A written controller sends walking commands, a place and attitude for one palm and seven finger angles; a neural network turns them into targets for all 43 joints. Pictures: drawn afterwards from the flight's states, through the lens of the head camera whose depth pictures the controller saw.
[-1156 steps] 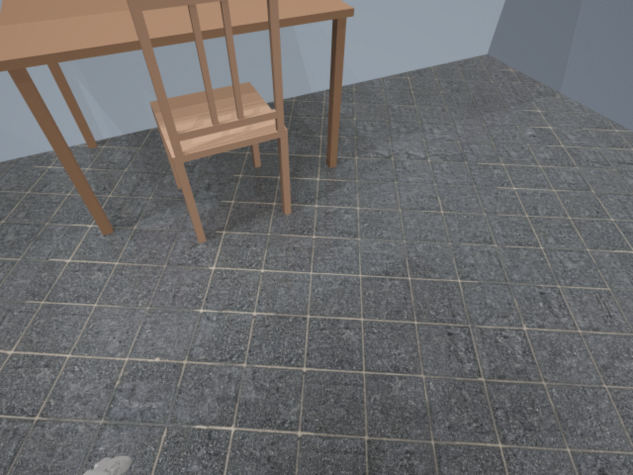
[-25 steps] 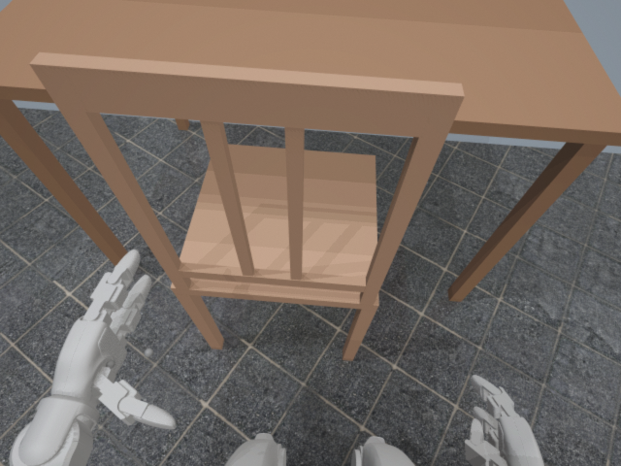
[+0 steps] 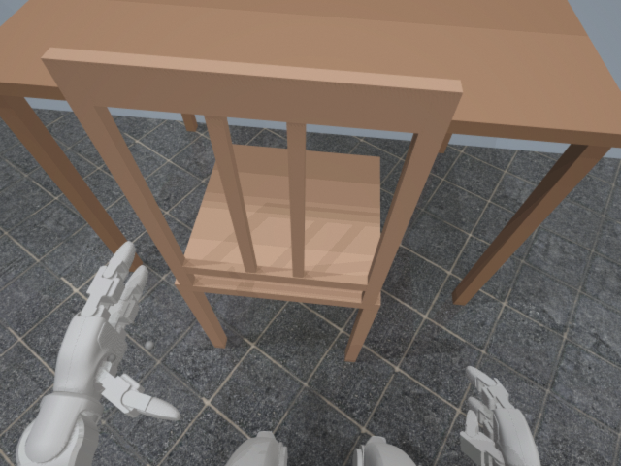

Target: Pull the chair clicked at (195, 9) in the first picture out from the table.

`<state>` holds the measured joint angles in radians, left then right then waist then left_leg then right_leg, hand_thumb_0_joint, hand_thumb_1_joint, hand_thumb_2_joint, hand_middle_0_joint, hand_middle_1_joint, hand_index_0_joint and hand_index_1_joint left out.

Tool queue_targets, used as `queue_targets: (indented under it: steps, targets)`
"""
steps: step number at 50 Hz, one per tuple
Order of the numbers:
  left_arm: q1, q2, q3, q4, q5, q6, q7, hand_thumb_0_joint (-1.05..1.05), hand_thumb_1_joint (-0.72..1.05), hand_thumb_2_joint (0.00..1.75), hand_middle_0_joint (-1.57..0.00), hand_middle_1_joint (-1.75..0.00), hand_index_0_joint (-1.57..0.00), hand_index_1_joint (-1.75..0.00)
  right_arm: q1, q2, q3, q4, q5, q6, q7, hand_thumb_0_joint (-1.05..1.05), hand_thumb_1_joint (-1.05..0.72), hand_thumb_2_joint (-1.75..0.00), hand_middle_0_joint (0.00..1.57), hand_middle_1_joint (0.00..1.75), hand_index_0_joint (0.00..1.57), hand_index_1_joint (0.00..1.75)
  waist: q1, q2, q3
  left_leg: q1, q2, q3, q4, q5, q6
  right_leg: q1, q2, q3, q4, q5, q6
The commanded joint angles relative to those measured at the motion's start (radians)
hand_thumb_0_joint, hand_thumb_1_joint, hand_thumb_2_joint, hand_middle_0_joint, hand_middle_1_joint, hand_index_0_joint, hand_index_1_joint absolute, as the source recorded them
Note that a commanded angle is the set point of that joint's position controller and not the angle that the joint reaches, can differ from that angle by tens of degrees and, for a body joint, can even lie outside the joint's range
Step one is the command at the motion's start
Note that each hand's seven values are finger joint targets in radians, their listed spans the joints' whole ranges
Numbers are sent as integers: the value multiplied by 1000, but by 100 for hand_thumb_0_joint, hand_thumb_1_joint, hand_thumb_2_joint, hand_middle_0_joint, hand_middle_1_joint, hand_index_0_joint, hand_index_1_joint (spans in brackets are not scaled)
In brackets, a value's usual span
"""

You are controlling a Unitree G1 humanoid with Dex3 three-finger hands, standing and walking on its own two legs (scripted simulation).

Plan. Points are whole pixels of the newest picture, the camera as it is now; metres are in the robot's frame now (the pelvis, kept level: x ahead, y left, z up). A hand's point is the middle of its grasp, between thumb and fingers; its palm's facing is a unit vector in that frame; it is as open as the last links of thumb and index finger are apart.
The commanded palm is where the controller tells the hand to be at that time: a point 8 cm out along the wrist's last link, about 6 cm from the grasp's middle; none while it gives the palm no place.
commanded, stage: aim the fingers beside a spindle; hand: left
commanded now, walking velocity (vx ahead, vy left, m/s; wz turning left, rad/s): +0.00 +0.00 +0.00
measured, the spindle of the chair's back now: (237, 211) +0.46 +0.14 +0.01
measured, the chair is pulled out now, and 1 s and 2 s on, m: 0.00 0.00 0.00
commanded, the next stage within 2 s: none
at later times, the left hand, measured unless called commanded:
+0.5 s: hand (196, 336) +0.27 +0.16 +0.01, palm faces -0.08 -1.00 -0.04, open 16.9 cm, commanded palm +0.26 +0.21 +0.01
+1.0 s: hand (224, 317) +0.30 +0.13 -0.01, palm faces -0.10 -1.00 -0.02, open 16.9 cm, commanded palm +0.29 +0.19 -0.01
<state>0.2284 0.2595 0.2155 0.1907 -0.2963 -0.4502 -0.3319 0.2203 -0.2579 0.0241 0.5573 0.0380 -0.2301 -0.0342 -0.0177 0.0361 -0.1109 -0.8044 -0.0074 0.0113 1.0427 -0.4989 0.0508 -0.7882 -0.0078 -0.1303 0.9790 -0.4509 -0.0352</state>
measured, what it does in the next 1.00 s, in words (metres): stands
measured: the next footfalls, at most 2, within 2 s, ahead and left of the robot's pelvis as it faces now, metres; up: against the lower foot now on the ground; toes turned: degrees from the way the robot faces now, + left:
none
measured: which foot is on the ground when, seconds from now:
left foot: down 0.00-1.00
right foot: down 0.00-1.00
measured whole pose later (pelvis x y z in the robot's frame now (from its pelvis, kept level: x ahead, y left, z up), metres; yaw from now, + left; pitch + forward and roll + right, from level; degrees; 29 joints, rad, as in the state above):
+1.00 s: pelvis +0.00 -0.01 -0.03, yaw -1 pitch +20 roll -1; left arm 0.01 0.19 0.09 0.33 -0.20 -0.48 -0.20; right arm 0.20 -0.26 0.01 0.56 0.02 -0.15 -0.01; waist -0.03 0.03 -0.13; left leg -0.97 0.00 0.03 1.17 -0.55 0.04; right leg -0.97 -0.01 -0.12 1.13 -0.51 -0.05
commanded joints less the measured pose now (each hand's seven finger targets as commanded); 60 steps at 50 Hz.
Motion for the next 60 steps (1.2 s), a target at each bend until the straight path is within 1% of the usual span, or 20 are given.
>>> queue_targets:
  steps: [1,5,9,11,14,18,23,28,31,33,36,39,42,43,45,46,48,52,55,60]
  targets:
    - [-149,117,8,-168,6,-37,-22,0,-50,30,-6,-8,-6,-8,-11,-151,-65,-136,3,-53,-21,0,-90,-90,20,30,20,30,-30,6,-231,122,11,-77,-145,242,-29,120,3,82,-113,146,11]
    - [-151,133,15,-249,17,-58,17,0,-50,30,-6,-8,-6,-8,-1,-141,-67,-141,-6,-58,-16,0,-90,-90,20,30,20,30,-9,35,-310,178,13,-86,-139,346,-39,141,1,76,-86,217,7]
    - [-103,129,35,-201,38,-64,74,0,-50,30,-6,-8,-6,-8,-9,-132,-68,-137,-11,-41,-5,0,-90,-90,20,30,20,30,6,17,-289,143,14,-78,-132,364,-44,135,2,70,-65,239,6]
    - [-104,92,8,-178,44,-59,86,0,-50,30,-6,-8,-6,-8,-16,-130,-66,-141,-12,-29,2,0,-90,-90,20,30,20,30,0,9,-272,118,11,-70,-127,344,-44,125,-1,70,-58,237,7]
    - [-71,104,20,-131,51,-48,85,0,-50,30,-6,-8,-6,-8,-21,-133,-71,-148,-9,-11,5,0,-90,-90,20,30,20,30,2,-39,-264,74,9,-58,-116,307,-34,140,0,84,-61,231,8]
    - [-155,75,-40,-210,48,-69,68,0,-50,30,-6,-8,-6,-8,-20,-130,-68,-154,-6,-11,3,0,-90,-90,20,30,20,30,-15,21,-292,97,11,-61,-105,305,-34,120,-4,88,-55,221,7]
    - [-264,66,-59,-197,55,-109,92,0,-50,30,-6,-8,-6,-8,-12,-130,-68,-124,-12,-17,-6,0,-90,-90,20,30,20,30,-42,-3,-290,77,15,-73,-76,261,-29,63,0,93,-43,174,12]
    - [-268,70,-39,-99,70,-89,105,0,-50,30,-6,-8,-6,-8,-20,-133,-67,-120,-14,0,0,0,-90,-90,20,30,20,30,-24,-14,-300,33,7,-63,-66,239,-29,74,-3,102,-27,169,10]
    - [-246,98,-10,-91,71,-68,107,0,-50,30,-6,-8,-6,-8,-15,-132,-69,-130,-11,14,6,0,-90,-90,20,30,20,30,-7,-11,-350,31,7,-53,-63,277,-28,125,-4,112,-22,224,9]
    - [-250,81,-26,-113,68,-62,107,0,-50,30,-6,-8,-6,-8,-19,-126,-69,-140,-12,19,9,0,-90,-90,20,30,20,30,-3,4,-372,40,4,-47,-58,303,-26,143,-6,116,-20,259,10]
    - [-263,67,-37,-123,68,-71,118,0,-50,30,-6,-8,-6,-8,-13,-123,-68,-140,-14,25,12,0,-90,-90,20,30,20,30,-12,-8,-374,36,7,-49,-49,333,-26,147,-5,115,-11,300,11]
    - [-291,64,-38,-86,71,-86,125,0,-50,30,-6,-8,-6,-8,-10,-125,-68,-129,-15,27,11,0,-90,-90,20,30,20,30,-25,-51,-326,-4,9,-52,-36,296,-24,122,-3,122,-11,275,12]
    - [-351,22,-95,-75,82,-97,122,0,-50,30,-6,-8,-6,-8,-12,-126,-68,-119,-17,29,15,0,-90,-90,20,30,20,30,-42,-12,-320,1,7,-52,-24,274,-24,70,-6,117,-1,241,11]
    - [-332,57,-53,-58,81,-98,125,0,-50,30,-6,-8,-6,-8,-1,-129,-74,-116,-17,31,14,0,-90,-90,20,30,20,30,-32,-41,-331,-12,8,-51,-21,267,-25,87,-6,121,0,237,11]
    - [-350,27,-95,-56,88,-99,120,0,-50,30,-6,-8,-6,-8,-7,-131,-73,-123,-16,35,16,0,-90,-90,20,30,20,30,-40,-40,-341,-8,7,-54,-16,279,-22,79,-7,120,8,253,11]
    - [-352,43,-76,-58,90,-98,121,0,-50,30,-6,-8,-6,-8,-4,-130,-75,-122,-16,37,16,0,-90,-90,20,30,20,30,-27,-20,-358,-9,6,-52,-15,283,-24,89,-9,123,12,254,9]
    - [-392,36,-88,-79,94,-103,129,0,-50,30,-6,-8,-6,-8,-9,-127,-74,-121,-17,40,16,0,-90,-90,20,30,20,30,-27,12,-370,10,6,-55,-13,290,-27,68,-9,118,21,249,7]
    - [-414,61,-58,-77,101,-109,159,0,-50,30,-6,-8,-6,-8,-6,-126,-74,-117,-22,49,17,0,-90,-90,20,30,20,30,-23,-17,-403,-4,6,-56,2,302,-25,83,-7,124,36,270,9]
    - [-393,20,-93,-58,111,-110,171,0,-50,30,-6,-8,-6,-8,-7,-122,-74,-121,-23,55,24,0,-90,-90,20,30,20,30,-18,7,-393,9,8,-63,0,325,-30,53,-6,113,52,274,4]
    - [-408,-18,-136,9,125,-87,181,0,-50,30,-6,-8,-6,-8,-7,-128,-75,-124,-21,75,32,0,-90,-90,20,30,20,30,-36,-55,-363,-36,8,-65,10,268,-27,16,-6,107,53,228,9]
